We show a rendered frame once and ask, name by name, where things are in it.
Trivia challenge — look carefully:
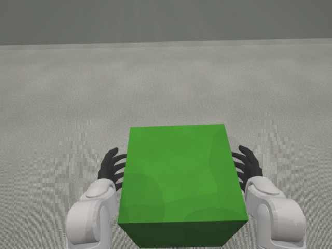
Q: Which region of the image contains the right robot hand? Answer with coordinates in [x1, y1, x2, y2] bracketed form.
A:
[231, 145, 263, 193]

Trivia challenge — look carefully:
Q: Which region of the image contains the left robot forearm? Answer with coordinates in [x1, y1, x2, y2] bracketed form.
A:
[65, 178, 118, 249]

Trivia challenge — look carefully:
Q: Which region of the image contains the carton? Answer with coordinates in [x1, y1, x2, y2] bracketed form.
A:
[117, 124, 249, 248]

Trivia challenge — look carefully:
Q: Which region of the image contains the left robot hand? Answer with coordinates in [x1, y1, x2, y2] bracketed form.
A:
[97, 147, 127, 192]

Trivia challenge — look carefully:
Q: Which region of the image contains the right robot forearm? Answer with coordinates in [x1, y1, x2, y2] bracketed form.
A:
[244, 176, 307, 249]

